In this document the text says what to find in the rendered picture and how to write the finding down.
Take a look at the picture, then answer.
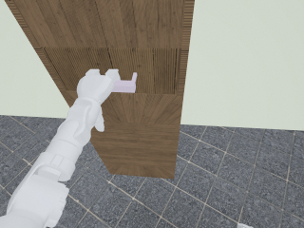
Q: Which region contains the left robot hand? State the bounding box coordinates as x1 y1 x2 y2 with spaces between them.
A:
76 68 121 132

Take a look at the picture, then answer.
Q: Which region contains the handle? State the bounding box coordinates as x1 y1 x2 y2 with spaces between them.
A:
111 72 137 93

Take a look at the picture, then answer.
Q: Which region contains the robot left forearm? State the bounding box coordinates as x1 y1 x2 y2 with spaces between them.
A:
6 96 101 215

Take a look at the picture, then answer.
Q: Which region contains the robot left upper arm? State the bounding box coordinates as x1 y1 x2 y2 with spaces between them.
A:
0 174 69 228

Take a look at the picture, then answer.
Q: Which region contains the drawer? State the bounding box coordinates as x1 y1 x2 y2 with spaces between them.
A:
42 47 180 95

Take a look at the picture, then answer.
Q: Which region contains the cabinet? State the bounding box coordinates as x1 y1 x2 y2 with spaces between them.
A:
4 0 195 180

